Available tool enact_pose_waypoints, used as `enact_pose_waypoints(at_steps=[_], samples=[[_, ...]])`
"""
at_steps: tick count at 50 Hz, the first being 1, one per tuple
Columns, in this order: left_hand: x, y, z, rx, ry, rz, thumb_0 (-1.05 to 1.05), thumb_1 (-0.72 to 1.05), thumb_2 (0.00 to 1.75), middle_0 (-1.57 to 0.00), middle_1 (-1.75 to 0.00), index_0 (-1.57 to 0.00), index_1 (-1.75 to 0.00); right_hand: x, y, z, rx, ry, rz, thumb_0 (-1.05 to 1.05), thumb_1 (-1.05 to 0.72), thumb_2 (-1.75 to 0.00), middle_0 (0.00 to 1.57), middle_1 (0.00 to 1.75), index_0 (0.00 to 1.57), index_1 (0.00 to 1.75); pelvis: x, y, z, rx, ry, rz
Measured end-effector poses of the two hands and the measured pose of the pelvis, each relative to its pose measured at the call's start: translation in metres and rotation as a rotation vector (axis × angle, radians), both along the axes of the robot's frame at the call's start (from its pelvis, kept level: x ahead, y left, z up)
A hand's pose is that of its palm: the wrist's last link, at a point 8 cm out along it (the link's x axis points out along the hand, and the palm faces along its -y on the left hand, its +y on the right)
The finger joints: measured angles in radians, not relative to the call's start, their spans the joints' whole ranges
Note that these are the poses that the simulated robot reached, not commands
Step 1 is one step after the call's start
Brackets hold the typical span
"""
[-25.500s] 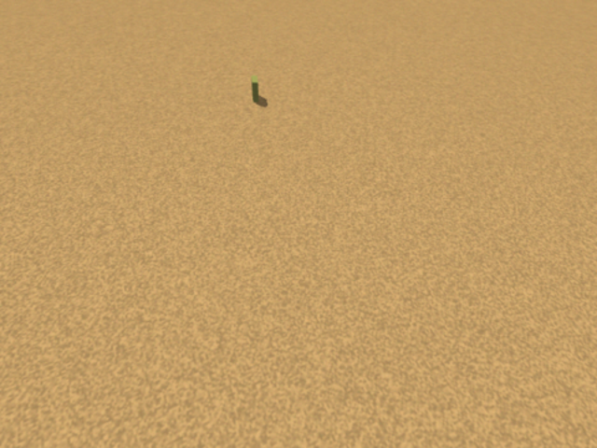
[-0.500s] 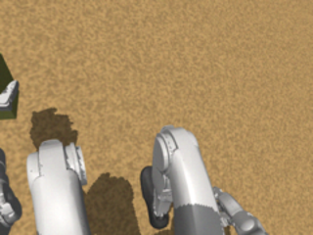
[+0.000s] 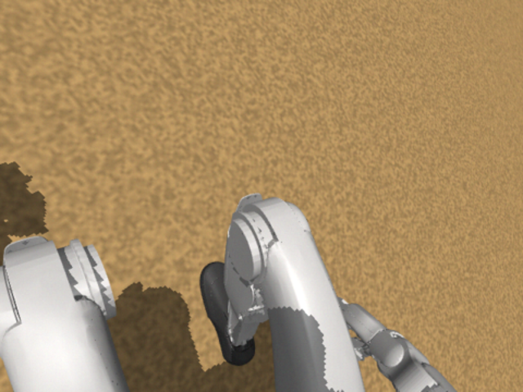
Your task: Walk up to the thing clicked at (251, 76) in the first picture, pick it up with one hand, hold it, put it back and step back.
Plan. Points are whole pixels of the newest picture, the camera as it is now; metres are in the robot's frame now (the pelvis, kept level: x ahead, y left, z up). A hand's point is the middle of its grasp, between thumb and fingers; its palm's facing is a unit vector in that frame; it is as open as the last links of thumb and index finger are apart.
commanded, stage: lower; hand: left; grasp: from the side
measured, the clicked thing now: out of the picture +0.45 +0.30 -0.18
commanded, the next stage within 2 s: loosen in 0.70 s
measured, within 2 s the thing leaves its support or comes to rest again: rests again in 1.78 s
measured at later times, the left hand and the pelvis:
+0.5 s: hand out of the picture +0.46 +0.30 -0.17, palm faces +0.43 -0.90 -0.05, open 8.4 cm; pelvis -0.01 +0.01 +0.00, yaw -2 degrees
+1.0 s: hand out of the picture +0.46 +0.30 -0.17, palm faces +0.42 -0.91 -0.03, open 8.6 cm; pelvis -0.01 +0.01 +0.00, yaw -4 degrees
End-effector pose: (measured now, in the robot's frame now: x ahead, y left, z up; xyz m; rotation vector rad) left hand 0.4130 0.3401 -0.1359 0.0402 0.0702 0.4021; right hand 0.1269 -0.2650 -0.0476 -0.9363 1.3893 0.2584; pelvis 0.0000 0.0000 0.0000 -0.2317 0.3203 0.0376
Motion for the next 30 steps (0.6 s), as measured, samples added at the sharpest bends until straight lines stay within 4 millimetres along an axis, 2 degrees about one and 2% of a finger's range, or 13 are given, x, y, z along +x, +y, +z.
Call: enact_pose_waypoints(at_steps=[12, 30], samples=[[0.0, -0.003, -0.017, -0.013, 0.002, 0.027, 0.07, -0.27, 1.28, -0.46, -1.0, -0.8, -1.16, -0.001, 0.006, 0.007, -0.029, 0.017, 0.065, 0.0, -0.89, -0.89, 0.21, 0.3, 0.2, 0.3, -0.003, 0.002, -0.002, -0.023, -0.036, -0.015], [0.003, -0.004, -0.031, 0.0, 0.002, 0.011, 0.07, -0.27, 1.29, -0.45, -1.01, -0.8, -1.17, 0.007, 0.015, 0.015, -0.063, 0.016, 0.141, 0.0, -0.87, -0.89, 0.21, 0.3, 0.2, 0.3, -0.005, 0.007, -0.003, -0.052, -0.067, -0.035]])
